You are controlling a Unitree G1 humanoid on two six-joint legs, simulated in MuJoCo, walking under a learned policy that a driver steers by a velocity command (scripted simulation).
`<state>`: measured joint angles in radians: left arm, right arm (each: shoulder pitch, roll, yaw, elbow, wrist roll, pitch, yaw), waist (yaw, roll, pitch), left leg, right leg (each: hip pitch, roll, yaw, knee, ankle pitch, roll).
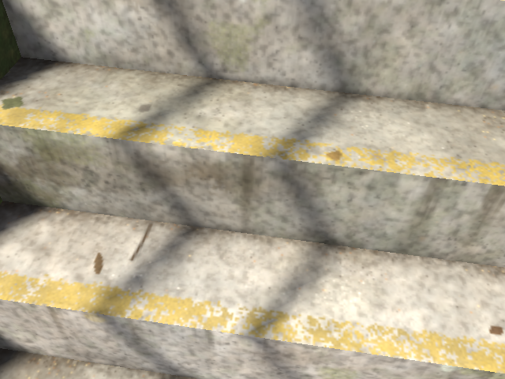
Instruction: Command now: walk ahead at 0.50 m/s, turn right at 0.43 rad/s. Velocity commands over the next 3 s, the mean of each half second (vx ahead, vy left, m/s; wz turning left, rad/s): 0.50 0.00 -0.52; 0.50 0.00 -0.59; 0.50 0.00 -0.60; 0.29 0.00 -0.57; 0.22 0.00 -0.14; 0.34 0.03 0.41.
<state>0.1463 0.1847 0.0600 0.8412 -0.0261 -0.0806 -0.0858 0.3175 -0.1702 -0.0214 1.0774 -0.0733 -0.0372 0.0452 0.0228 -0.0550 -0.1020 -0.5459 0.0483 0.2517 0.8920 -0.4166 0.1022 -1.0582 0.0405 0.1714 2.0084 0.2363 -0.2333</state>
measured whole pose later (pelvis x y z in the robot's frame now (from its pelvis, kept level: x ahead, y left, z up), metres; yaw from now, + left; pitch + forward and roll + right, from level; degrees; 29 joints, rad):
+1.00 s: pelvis +0.39 +0.06 +0.26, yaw -26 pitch +9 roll -7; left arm 0.47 0.21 0.00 0.75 -0.08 0.02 -0.09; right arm 0.14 -0.20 -0.10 0.87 -0.14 -0.08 0.01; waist 0.22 0.05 -0.13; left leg -0.07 0.11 0.11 0.35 -0.43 0.02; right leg -1.26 0.21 0.06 2.18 -0.55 -0.19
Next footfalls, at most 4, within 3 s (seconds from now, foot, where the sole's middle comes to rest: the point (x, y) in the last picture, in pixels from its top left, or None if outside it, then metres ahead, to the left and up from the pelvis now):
0.38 right None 0.26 -0.13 -0.51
0.84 left None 0.30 0.18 -0.51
1.10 right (324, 295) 0.52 -0.10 -0.29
1.52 left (140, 276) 0.55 0.25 -0.30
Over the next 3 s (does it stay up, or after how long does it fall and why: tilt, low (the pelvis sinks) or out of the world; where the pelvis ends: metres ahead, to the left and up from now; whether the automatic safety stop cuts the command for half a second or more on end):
stays up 0.76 -0.17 0.69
